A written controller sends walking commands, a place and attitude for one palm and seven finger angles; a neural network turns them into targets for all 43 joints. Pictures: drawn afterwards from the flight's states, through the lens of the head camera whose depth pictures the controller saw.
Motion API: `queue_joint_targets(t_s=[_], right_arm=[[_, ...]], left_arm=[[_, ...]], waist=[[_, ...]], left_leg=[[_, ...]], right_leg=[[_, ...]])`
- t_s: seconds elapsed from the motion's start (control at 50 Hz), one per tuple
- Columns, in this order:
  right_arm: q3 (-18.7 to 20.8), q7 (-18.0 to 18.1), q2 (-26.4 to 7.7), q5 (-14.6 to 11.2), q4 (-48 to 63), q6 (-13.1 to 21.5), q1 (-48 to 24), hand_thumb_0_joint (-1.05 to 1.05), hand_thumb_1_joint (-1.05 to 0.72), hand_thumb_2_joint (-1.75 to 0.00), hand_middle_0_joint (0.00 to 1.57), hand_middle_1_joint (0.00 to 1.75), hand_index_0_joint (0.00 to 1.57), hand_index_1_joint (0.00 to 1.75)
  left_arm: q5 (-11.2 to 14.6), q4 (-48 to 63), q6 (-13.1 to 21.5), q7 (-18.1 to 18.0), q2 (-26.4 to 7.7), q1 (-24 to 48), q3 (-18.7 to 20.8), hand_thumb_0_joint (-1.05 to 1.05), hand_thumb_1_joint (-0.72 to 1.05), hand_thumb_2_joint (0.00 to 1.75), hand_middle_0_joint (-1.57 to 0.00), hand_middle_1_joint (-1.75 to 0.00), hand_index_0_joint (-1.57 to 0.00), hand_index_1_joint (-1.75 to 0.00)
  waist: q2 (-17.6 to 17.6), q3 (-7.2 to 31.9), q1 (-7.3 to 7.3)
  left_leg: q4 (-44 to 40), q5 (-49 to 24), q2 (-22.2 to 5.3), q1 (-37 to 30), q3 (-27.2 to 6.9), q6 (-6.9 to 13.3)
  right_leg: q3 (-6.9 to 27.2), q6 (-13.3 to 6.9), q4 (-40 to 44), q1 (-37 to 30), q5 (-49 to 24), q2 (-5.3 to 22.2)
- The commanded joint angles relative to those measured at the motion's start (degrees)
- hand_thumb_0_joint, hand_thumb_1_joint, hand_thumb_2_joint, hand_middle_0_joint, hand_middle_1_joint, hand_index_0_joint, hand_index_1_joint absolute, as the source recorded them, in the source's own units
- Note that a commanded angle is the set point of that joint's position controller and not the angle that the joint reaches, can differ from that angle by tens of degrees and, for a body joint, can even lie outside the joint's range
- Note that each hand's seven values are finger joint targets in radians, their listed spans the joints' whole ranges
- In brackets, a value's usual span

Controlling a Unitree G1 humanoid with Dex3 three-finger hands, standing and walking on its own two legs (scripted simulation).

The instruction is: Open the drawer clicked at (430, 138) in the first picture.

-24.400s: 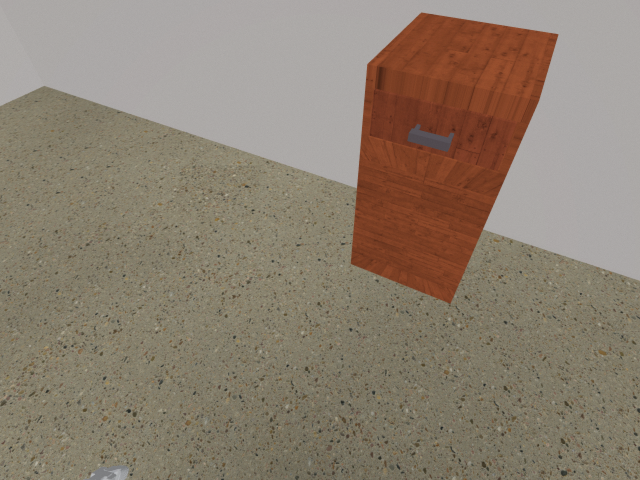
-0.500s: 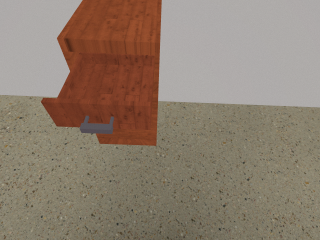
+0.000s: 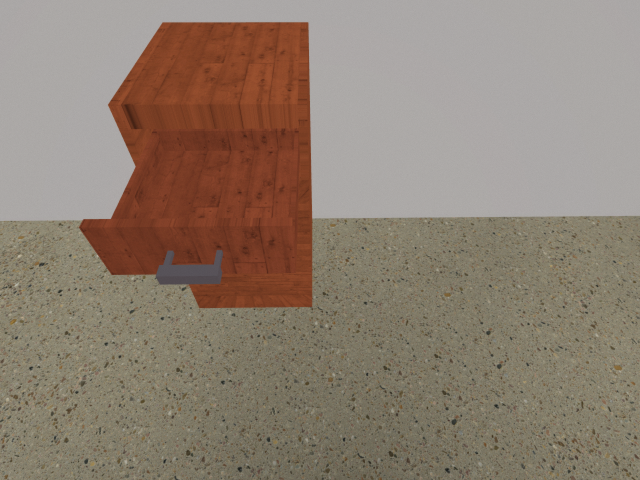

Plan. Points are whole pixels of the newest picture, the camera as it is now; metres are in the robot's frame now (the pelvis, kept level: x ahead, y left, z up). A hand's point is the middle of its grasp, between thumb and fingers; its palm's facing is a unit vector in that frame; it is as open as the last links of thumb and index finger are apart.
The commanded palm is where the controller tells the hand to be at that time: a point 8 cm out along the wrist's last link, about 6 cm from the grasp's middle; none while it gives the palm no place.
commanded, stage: let the arm hang, fingers relaxed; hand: left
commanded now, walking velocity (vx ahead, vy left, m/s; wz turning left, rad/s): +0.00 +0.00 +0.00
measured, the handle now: (192, 264) +0.47 +0.26 -0.09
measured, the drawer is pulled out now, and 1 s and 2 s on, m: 0.29 0.29 0.29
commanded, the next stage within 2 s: look to check the result in 0.16 s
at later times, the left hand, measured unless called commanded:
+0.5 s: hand out of the picture +0.01 +0.17 -0.17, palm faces +0.08 -0.98 -0.18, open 7.3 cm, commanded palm none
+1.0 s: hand out of the picture +0.02 +0.17 -0.17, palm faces +0.07 -0.98 -0.20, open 7.3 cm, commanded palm none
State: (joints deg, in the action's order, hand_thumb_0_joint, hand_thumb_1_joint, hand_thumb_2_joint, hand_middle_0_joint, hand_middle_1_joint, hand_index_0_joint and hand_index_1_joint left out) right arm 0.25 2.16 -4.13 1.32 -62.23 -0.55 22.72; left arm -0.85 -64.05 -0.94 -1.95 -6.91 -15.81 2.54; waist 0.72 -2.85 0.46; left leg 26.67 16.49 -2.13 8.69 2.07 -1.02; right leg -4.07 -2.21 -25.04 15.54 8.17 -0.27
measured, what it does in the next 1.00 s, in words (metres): stands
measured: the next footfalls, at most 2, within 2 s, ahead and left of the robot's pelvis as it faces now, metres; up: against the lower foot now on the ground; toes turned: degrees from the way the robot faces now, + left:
none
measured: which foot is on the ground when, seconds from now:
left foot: down 0.00-1.00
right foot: down 0.00-1.00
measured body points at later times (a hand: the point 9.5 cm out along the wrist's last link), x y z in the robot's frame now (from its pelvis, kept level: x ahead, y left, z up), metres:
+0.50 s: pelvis +0.02 +0.00 +0.00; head +0.04 +0.00 +0.45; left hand +0.01 +0.22 -0.16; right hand -0.01 -0.20 -0.16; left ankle -0.02 +0.13 -0.74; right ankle +0.06 -0.10 -0.74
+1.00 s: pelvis +0.03 +0.00 +0.00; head +0.05 -0.01 +0.45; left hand +0.02 +0.22 -0.16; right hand +0.00 -0.21 -0.16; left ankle -0.02 +0.13 -0.74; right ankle +0.06 -0.10 -0.74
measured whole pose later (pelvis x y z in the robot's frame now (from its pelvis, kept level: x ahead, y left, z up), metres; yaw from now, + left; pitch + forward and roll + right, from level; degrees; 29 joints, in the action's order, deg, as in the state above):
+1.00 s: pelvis +0.03 +0.00 +0.00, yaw +1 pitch -2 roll +0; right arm 0.1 2.7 -6.4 0.8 -63.6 -0.2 18.6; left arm -0.5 -65.2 -0.1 -1.9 -7.4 -14.5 2.1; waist 1.3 -4.7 0.1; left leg 23.1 16.9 -2.4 4.3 1.4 -1.5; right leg -4.8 -2.3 -23.5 11.8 10.0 -0.6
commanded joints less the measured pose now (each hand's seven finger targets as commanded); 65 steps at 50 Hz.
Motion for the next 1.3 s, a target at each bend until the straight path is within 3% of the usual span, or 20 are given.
queue_joint_targets(t_s=[0.0,0.08,0.22,0.32,0.52,0.74,0.9,1.14,1.28], right_arm=[[1.12,0.50,-4.53,-0.24,0.20,0.45,6.82,0.00,-0.90,-0.90,0.20,0.30,0.20,0.30],[1.21,0.51,-4.76,-0.42,0.32,0.32,5.96,0.00,-0.90,-0.90,0.20,0.30,0.20,0.30],[0.97,0.62,-5.25,-0.51,-0.15,0.67,4.98,0.00,-0.90,-0.90,0.20,0.30,0.20,0.30],[0.89,0.66,-5.48,-0.48,-0.36,0.51,4.17,0.00,-0.90,-0.90,0.20,0.30,0.20,0.30],[0.85,0.83,-5.98,-0.63,-0.58,0.75,3.33,0.00,-0.90,-0.90,0.20,0.30,0.20,0.30],[0.75,0.99,-6.18,-0.66,-0.84,0.89,2.79,0.00,-0.90,-0.90,0.20,0.30,0.20,0.30],[0.78,0.86,-6.35,-0.60,-1.11,0.60,2.74,0.00,-0.90,-0.90,0.20,0.30,0.20,0.30],[0.81,0.89,-6.35,-0.58,-1.48,0.61,2.72,0.00,-0.90,-0.90,0.20,0.30,0.20,0.30],[0.93,0.87,-6.51,-0.67,-1.28,0.51,2.63,0.00,-0.90,-0.90,0.20,0.30,0.20,0.30]], left_arm=[[-0.13,1.28,0.78,-0.21,-4.65,-4.50,0.70,0.00,0.90,0.90,-0.20,-0.30,-0.20,-0.30],[-0.17,1.31,0.90,-0.26,-4.80,-4.43,0.58,0.00,0.90,0.90,-0.20,-0.30,-0.20,-0.30],[0.01,0.73,1.18,-0.25,-4.97,-4.11,0.52,0.00,0.90,0.90,-0.20,-0.30,-0.20,-0.30],[0.04,0.49,1.03,-0.24,-5.02,-3.86,0.37,0.00,0.90,0.90,-0.20,-0.30,-0.20,-0.30],[0.09,0.07,1.19,-0.24,-5.06,-3.51,0.32,0.00,0.90,0.90,-0.20,-0.30,-0.20,-0.30],[0.14,-0.05,1.27,-0.28,-5.31,-3.10,0.30,0.00,0.90,0.90,-0.20,-0.30,-0.20,-0.30],[0.14,-0.05,1.22,-0.25,-5.73,-2.87,0.25,0.00,0.90,0.90,-0.20,-0.30,-0.20,-0.30],[0.22,-0.32,1.34,-0.27,-5.79,-2.86,0.17,0.00,0.90,0.90,-0.20,-0.30,-0.20,-0.30],[0.16,-0.41,1.39,-0.33,-5.66,-3.33,0.21,0.00,0.90,0.90,-0.20,-0.30,-0.20,-0.30]], waist=[[0.26,-4.19,-0.46],[0.03,-4.70,-0.19],[-0.24,-2.41,-0.26],[0.96,-4.11,-0.33],[-0.48,-2.82,-0.36],[0.66,-2.16,-0.44],[-0.85,-3.08,-0.36],[0.99,-2.99,-0.34],[-0.61,-3.34,-0.41]], left_leg=[[-7.26,0.57,-2.88,7.27,-3.35,3.52],[-6.71,-0.65,-2.78,5.53,-3.11,3.20],[-7.07,-5.05,-3.11,3.89,-3.11,3.08],[-7.61,-3.95,-3.16,3.97,-3.03,2.92],[-7.96,-6.96,-3.55,2.60,-3.08,2.80],[-8.13,-9.00,-3.68,1.73,-2.90,2.59],[-8.13,-6.92,-3.58,1.69,-2.72,2.56],[-8.34,-6.88,-3.49,1.39,-2.45,2.25],[-8.16,-6.20,-3.46,0.57,-2.50,2.29]], right_leg=[[5.93,-0.60,6.38,-3.65,6.46,5.10],[6.20,-0.69,6.66,-2.23,6.31,5.05],[5.61,-0.70,6.00,-5.98,0.57,5.58],[5.58,-0.59,6.47,-5.12,1.70,5.44],[4.96,-0.54,5.82,-7.04,-2.57,5.66],[4.66,-0.63,5.30,-8.09,-5.36,5.79],[4.82,-0.55,6.42,-7.14,-2.21,5.71],[5.42,-0.81,6.80,-7.42,-2.57,5.63],[5.88,-0.84,7.39,-6.12,-0.97,5.40]])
